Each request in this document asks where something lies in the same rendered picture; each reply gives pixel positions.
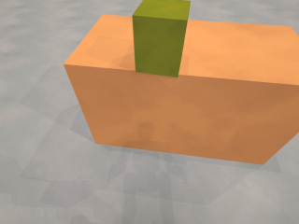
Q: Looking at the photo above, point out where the pedestal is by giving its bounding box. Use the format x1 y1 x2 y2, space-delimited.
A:
64 14 299 165

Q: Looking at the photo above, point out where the carton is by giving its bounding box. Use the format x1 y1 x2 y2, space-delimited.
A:
132 0 191 77

